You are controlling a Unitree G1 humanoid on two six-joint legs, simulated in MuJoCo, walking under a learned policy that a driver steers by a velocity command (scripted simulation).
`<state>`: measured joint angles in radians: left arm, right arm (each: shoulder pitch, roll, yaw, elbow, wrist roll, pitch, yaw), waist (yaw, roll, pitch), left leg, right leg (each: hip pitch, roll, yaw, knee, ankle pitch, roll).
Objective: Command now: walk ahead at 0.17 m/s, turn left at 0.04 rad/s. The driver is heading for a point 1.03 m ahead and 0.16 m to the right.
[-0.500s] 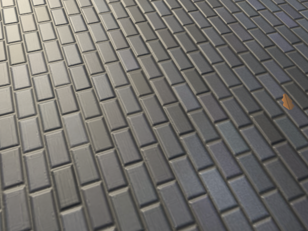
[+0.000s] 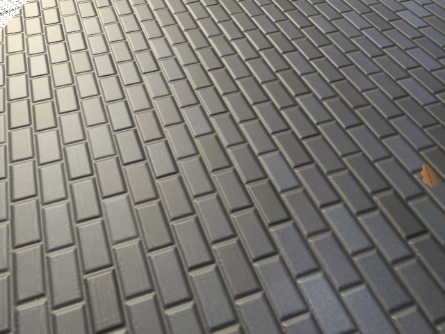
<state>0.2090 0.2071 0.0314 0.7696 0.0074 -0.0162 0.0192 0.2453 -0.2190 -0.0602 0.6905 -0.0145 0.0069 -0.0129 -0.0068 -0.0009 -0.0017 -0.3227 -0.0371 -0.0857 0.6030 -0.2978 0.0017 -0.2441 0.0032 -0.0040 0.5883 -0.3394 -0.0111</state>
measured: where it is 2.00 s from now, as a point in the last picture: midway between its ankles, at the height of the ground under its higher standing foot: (252, 207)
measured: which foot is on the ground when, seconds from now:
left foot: down 0.00-0.64, up 0.66-1.00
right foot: down 0.00-0.16, up 0.18-0.60, down 0.62-1.00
